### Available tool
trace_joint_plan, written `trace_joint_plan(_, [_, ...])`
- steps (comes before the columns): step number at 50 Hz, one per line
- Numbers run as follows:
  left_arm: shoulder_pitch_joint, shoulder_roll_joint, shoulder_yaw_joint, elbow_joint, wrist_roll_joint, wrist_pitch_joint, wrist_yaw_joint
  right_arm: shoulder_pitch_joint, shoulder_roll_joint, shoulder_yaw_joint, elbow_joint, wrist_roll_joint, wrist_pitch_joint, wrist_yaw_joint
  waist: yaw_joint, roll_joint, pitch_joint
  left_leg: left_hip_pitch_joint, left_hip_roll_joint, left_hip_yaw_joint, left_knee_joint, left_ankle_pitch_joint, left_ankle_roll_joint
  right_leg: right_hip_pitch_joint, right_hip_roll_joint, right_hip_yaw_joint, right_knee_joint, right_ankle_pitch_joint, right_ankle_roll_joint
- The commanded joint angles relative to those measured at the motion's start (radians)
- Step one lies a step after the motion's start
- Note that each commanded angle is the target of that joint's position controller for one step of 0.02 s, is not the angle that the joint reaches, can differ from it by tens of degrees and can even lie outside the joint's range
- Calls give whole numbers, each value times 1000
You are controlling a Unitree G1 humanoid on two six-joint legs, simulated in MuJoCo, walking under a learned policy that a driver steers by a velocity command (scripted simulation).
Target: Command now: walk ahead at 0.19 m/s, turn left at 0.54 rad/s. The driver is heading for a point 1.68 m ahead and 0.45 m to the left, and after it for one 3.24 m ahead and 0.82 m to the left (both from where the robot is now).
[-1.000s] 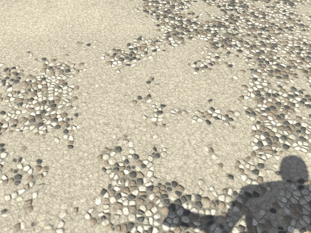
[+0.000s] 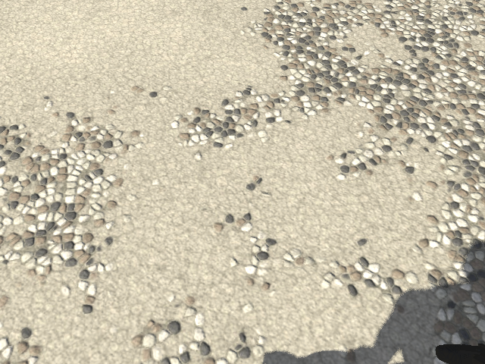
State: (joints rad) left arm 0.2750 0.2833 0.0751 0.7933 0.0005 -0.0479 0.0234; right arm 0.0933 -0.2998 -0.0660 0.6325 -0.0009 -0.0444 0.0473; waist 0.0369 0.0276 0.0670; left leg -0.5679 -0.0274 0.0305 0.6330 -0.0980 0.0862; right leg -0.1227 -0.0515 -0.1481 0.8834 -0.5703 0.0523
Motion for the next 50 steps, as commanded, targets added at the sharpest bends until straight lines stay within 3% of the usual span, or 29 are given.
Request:
trace_joint_plan(1, [36,156,11,-109,-13,-35,-19,228,-231,-68,-72,-11,-1,-9,-128,49,-535,862,370,-670,-187,567,332,-534,74,281,620,-90,6])
trace_joint_plan(2, [-31,149,7,-136,-20,-29,-14,170,-188,-56,-67,8,-2,-10,-101,6,-386,730,318,-559,-210,431,279,-581,44,258,540,6,-6])
trace_joint_plan(3, [-52,136,5,-128,-4,-19,0,124,-155,-47,-71,18,2,-16,-70,-54,-279,583,274,-497,-236,353,238,-574,9,250,468,68,-3])
trace_joint_plan(5, [-41,155,14,-130,4,12,10,67,-141,-40,-87,-1,13,-27,-14,-5,-210,365,227,-436,-290,310,211,-458,-8,255,376,124,-6])
trace_joint_plan(7, [-20,125,8,-121,12,25,16,51,-153,-45,-88,-11,14,-34,4,19,-206,278,200,-385,-296,379,205,-406,5,234,287,140,6])
trace_joint_plan(9, [-40,105,0,-123,18,30,24,64,-171,-52,-83,-6,21,-48,-3,22,-225,269,181,-365,-283,398,197,-406,21,232,196,177,24])
trace_joint_plan(14, [-126,99,-3,-141,7,43,21,44,-171,-52,-102,7,60,-76,-32,76,-207,248,129,-419,-301,-57,138,-403,45,257,15,298,40])
trace_joint_plan(16, [-153,100,-2,-150,5,36,16,49,-170,-53,-106,4,69,-77,-48,107,-185,248,123,-452,-299,-137,129,-382,56,261,-62,295,35])
trace_joint_plan(19, [-164,108,4,-156,-1,16,5,67,-166,-54,-109,4,78,-71,-63,137,-186,300,131,-513,-255,-68,124,-329,77,260,-183,252,17])
trace_joint_plan(21, [-128,110,11,-147,-5,5,-5,56,-159,-52,-115,14,84,-70,-37,145,-188,322,116,-541,-207,1,103,-244,86,246,-348,297,-9])
trace_joint_plan(22, [-93,121,19,-136,-3,1,-8,51,-148,-48,-118,21,88,-72,-14,135,-186,293,86,-529,-168,-6,73,-154,64,244,-474,392,-29])
trace_joint_plan(23, [-68,181,35,-138,12,3,-6,83,-108,-36,-122,18,88,-72,-27,28,-211,202,27,-458,-45,-188,21,-30,-99,360,-523,449,-88])
trace_joint_plan(24, [-101,268,54,-135,36,19,0,119,-86,-33,-147,24,82,-67,-90,-288,-160,-18,-141,-226,142,-471,-47,25,-293,583,-553,668,-241])
trace_joint_plan(25, [-100,213,48,-151,48,19,-1,102,-177,-58,-140,6,67,-63,-46,-295,-163,-75,-97,-181,394,-536,-101,-6,-381,675,-564,751,-336])
trace_joint_plan(26, [-130,164,33,-168,39,20,6,110,-214,-75,-119,12,68,-61,-52,-202,-160,-70,-62,-185,505,-473,-121,-18,-340,583,-538,760,-315])
trace_joint_plan(27, [-166,134,26,-173,24,24,10,127,-198,-77,-94,17,79,-63,-65,-152,-140,-69,-49,-168,550,-419,-141,-26,-269,480,-519,742,-265])
trace_joint_plan(29, [-174,118,17,-175,5,32,17,130,-139,-61,-87,19,99,-63,-55,-148,-114,-95,-30,-135,603,-344,-168,-17,-213,369,-514,757,-238])
trace_joint_plan(32, [-133,141,27,-164,16,51,24,51,-91,-41,-125,29,100,-56,-9,-198,-111,-89,1,-63,459,-298,-185,34,-191,284,-531,747,-249])
trace_joint_plan(35, [-129,180,43,-160,10,61,20,18,-73,-29,-148,22,97,-44,10,-231,-143,27,37,-27,281,-313,-176,37,-220,239,-524,752,-258])
trace_joint_plan(38, [-131,204,53,-152,-6,59,8,34,-96,-37,-149,24,101,-34,9,-248,-152,130,34,15,137,-297,-149,20,-249,221,-511,735,-254])
trace_joint_plan(41, [-144,197,49,-137,-34,54,1,113,-91,-46,-120,18,103,-29,-44,-216,-153,306,-3,47,-153,-126,-82,-32,-231,183,-418,677,-197])
trace_joint_plan(42, [-94,161,38,-112,-31,49,-4,142,-111,-54,-111,15,101,-37,-50,-145,-163,441,4,-1,-250,6,-50,-117,-196,135,-337,589,-135])
trace_joint_plan(43, [-74,88,13,-128,15,44,-12,168,-200,-72,-124,13,96,-51,-29,113,-201,626,226,-293,-269,332,17,-326,-100,36,-90,249,-33])
trace_joint_plan(44, [-144,81,5,-175,27,40,-6,152,-250,-72,-136,-21,83,-50,-50,294,-200,587,434,-503,-251,525,228,-517,9,77,101,-101,19])
trace_joint_plan(45, [-196,146,25,-172,10,43,3,177,-190,-58,-127,-35,63,-45,-111,177,-229,540,411,-470,-273,440,267,-506,-12,170,230,-103,24])
trace_joint_plan(46, [-194,155,31,-161,-6,49,4,140,-160,-42,-108,-33,50,-45,-81,143,-189,504,348,-382,-273,363,215,-502,-23,188,261,-43,17])
trace_joint_plan(48, [-151,148,35,-125,3,63,15,49,-130,-30,-104,-4,45,-52,-43,112,-150,458,269,-290,-275,298,140,-481,-29,194,227,86,25])
trace_joint_plan(49, [-118,135,32,-106,4,67,11,22,-95,-14,-98,-6,44,-58,-20,113,-159,420,246,-239,-275,341,131,-417,-24,188,226,144,34])
trace_joint_plan(50, [-71,112,23,-83,2,65,2,34,-57,-1,-82,-11,42,-61,-11,111,-192,421,220,-201,-299,217,121,-370,-23,171,183,202,39])
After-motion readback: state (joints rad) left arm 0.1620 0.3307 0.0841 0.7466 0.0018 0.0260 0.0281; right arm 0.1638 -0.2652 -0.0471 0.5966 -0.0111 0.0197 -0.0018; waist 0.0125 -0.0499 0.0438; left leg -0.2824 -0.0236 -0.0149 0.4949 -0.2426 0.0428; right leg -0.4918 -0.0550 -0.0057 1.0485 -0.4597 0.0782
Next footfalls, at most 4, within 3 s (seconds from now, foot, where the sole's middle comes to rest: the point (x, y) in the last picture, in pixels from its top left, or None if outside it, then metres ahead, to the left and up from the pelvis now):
0.46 right None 0.21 -0.14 -0.75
0.84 left None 0.08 0.10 -0.75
1.40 right None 0.29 -0.08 -0.75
1.86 left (188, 300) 0.58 0.20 -0.75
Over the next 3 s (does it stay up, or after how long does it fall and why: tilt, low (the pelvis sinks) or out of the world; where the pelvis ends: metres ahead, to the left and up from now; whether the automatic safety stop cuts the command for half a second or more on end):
stays up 0.68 0.10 0.04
